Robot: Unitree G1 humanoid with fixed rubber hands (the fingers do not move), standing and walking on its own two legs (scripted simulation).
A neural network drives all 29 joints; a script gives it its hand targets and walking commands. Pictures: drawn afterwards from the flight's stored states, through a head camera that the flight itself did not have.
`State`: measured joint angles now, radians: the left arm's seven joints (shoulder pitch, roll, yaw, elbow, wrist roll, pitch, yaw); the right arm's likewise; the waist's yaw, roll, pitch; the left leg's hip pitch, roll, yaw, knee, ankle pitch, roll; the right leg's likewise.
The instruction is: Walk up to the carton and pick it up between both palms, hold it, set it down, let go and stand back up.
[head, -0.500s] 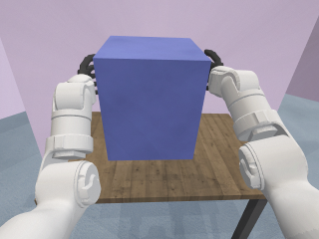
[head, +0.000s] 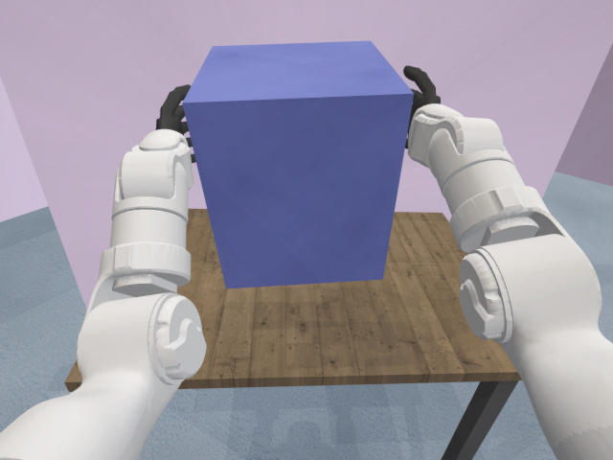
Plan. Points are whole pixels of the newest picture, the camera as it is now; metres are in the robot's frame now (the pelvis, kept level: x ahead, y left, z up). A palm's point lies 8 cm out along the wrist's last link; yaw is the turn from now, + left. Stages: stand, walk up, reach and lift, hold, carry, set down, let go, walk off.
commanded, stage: set down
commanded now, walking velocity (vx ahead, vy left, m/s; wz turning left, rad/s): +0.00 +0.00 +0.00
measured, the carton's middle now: (298, 164) +0.41 +0.01 +0.28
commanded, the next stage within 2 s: none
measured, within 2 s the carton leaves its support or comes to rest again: neither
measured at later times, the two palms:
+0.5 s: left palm (171, 195) +0.38 +0.18 +0.24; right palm (394, 171) +0.42 -0.12 +0.27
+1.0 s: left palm (169, 211) +0.38 +0.18 +0.22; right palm (383, 186) +0.43 -0.11 +0.24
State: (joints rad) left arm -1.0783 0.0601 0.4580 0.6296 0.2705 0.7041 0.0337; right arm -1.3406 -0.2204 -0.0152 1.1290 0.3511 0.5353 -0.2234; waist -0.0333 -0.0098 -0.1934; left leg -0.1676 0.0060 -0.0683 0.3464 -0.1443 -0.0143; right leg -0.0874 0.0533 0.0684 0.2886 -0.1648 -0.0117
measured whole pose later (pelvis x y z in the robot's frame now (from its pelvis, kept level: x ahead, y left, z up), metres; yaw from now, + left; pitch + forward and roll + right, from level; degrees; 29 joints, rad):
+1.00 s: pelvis +0.00 -0.02 +0.00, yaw +2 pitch -2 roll -1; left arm -0.89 -0.01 0.43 0.53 0.27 0.59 0.10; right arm -1.17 -0.15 -0.07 1.20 0.24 0.25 -0.12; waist 0.03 -0.03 -0.09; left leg -0.17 0.03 -0.09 0.35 -0.14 -0.05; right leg -0.09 0.07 0.01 0.31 -0.18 -0.05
